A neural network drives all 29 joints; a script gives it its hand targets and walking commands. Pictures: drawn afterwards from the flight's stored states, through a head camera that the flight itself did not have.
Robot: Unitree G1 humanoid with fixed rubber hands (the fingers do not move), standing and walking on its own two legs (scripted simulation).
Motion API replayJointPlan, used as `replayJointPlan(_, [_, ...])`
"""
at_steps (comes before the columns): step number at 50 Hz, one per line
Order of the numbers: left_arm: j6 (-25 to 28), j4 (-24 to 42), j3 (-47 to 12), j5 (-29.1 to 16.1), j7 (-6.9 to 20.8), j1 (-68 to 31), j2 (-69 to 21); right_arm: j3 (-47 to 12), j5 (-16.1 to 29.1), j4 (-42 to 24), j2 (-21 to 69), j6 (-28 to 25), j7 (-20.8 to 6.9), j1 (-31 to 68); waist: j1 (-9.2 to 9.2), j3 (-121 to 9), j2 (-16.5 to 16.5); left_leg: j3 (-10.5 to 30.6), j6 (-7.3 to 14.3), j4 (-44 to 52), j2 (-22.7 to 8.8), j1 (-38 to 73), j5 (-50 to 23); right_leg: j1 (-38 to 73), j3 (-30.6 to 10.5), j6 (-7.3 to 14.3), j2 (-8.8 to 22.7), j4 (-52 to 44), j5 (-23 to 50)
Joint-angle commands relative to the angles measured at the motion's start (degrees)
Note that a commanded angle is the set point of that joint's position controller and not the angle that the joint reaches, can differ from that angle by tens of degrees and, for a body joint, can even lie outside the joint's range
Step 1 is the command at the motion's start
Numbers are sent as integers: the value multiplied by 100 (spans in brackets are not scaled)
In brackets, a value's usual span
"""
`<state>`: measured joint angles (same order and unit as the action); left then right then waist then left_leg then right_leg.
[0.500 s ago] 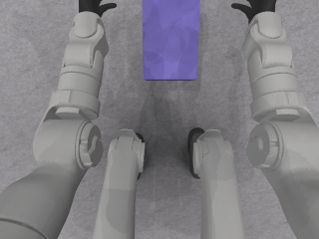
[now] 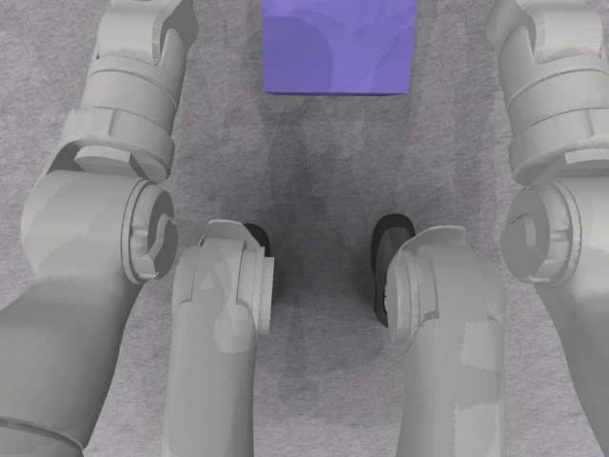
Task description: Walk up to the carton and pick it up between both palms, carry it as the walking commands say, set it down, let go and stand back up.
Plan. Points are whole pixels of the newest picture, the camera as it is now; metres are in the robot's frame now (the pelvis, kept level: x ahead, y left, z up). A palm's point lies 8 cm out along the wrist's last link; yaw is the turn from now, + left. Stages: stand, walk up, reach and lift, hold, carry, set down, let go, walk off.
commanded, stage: reach and lift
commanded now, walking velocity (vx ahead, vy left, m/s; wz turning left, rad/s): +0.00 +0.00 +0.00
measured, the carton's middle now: out of the picture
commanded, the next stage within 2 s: none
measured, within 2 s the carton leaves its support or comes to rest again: leaves its support in 1.96 s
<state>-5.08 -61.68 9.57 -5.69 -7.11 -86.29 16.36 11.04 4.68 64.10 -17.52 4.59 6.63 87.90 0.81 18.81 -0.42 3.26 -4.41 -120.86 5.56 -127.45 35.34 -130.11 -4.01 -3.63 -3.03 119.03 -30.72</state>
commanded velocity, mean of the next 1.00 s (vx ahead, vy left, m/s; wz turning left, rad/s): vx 0.00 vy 0.00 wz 0.00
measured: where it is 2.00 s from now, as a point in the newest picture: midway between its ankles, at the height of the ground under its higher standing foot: (319, 292)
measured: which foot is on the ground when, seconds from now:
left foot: down 0.00-1.00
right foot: down 0.00-1.00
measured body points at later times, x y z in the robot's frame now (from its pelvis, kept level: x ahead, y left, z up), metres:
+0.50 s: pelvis +0.00 +0.00 -0.04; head +0.39 +0.00 +0.18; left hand +0.57 +0.14 -0.25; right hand +0.56 -0.17 -0.25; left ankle +0.10 +0.13 -0.36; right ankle +0.11 -0.13 -0.36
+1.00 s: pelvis +0.00 +0.00 -0.04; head +0.38 -0.01 +0.18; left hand +0.57 +0.12 -0.24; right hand +0.56 -0.16 -0.24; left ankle +0.10 +0.13 -0.36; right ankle +0.11 -0.13 -0.36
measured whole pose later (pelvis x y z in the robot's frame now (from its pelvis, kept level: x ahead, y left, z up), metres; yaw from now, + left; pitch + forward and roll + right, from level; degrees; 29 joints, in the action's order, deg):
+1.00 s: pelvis +0.00 +0.00 -0.04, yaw +1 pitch +33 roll +0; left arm -4.9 -67.4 12.2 0.3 -4.0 -91.9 14.7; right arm 12.1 1.9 70.4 -16.3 3.9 3.7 92.1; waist 1.5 29.9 0.0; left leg 2.9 -3.6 -129.7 3.7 -125.4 37.3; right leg -127.4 -2.2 -2.2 -0.9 128.0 -33.6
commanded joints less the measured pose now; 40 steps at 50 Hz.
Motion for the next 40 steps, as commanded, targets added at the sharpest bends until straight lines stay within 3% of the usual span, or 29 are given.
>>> replayJointPlan(1, [155,405,-82,-57,17,-1622,576,-66,87,-390,-595,-161,-23,1651,35,-6941,55,-641,61,808,-70,2772,-1939,4253,669,66,-10,-373,2162])
replayJointPlan(4, [188,228,-129,-16,53,-1800,589,-104,174,-222,-638,-218,-79,1855,-3,-6361,-106,-586,57,677,-85,2573,-1876,3954,620,120,-2,-236,2028])
replayJointPlan(10, [297,-73,-208,-28,187,-1816,538,-24,72,237,-695,-331,-206,1622,245,-5387,-149,-406,52,371,-85,2400,-2116,3451,563,137,25,77,2182])
replayJointPlan(17, [321,-144,-170,8,219,-1847,698,-194,263,84,-767,-379,-272,1811,107,-5369,-67,-405,103,159,-98,2561,-2290,3588,551,125,4,276,2281])
replayJointPlan(24, [325,-137,-264,-111,249,-1891,655,-312,385,153,-740,-373,-270,1763,167,-5203,-77,-412,119,92,-118,2548,-2248,3576,529,140,13,307,2276])
replayJointPlan(40, [242,-249,-52,280,354,-2124,249,-39,-40,262,-262,-288,-335,1959,176,-4594,-131,-488,131,186,-34,2437,-1753,3367,526,199,-128,153,1773])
